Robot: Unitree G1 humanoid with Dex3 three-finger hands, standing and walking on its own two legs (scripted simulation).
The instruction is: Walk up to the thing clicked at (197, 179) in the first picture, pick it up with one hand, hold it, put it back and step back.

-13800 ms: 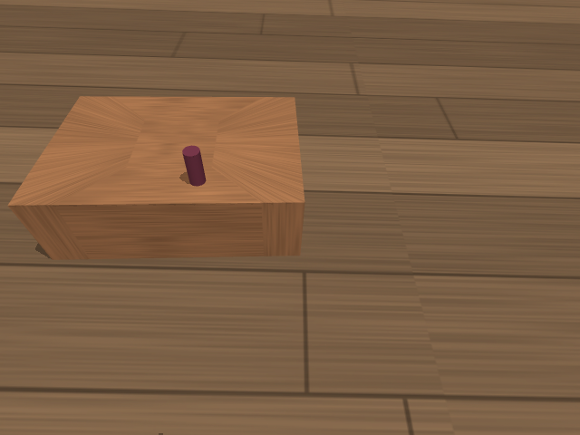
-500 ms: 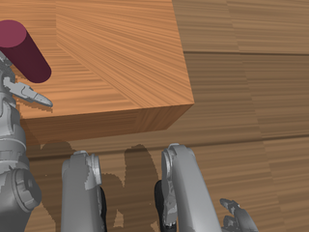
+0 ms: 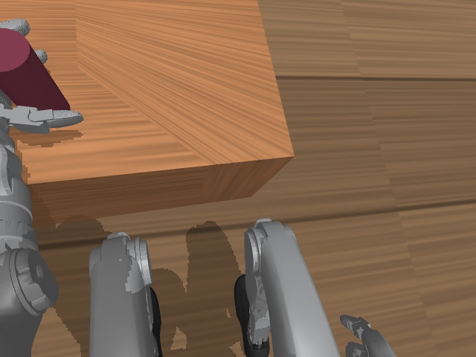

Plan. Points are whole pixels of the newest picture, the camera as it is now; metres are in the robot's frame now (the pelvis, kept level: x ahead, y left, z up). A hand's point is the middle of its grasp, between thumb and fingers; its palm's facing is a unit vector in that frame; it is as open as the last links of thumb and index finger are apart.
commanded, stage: close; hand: left
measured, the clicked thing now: (29, 85) +0.52 +0.26 +0.00
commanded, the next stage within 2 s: settle in 0.22 s
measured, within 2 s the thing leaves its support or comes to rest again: leaves its support in 0.64 s
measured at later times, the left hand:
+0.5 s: hand (30, 87) +0.51 +0.25 +0.00, palm faces +0.18 -0.98 -0.01, open 8.3 cm
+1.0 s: hand out of the picture +0.51 +0.25 +0.08, palm faces +0.20 -0.98 -0.02, open 8.4 cm
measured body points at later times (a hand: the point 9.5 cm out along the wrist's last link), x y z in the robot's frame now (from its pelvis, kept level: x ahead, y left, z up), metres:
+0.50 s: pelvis +0.00 +0.00 +0.00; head +0.21 +0.05 +0.39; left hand +0.50 +0.30 +0.01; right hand +0.08 -0.27 -0.12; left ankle +0.09 +0.13 -0.37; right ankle +0.09 -0.12 -0.37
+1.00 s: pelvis +0.01 +0.00 +0.06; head +0.20 +0.04 +0.46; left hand +0.49 +0.31 +0.08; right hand +0.10 -0.27 -0.06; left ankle +0.09 +0.13 -0.37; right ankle +0.09 -0.12 -0.37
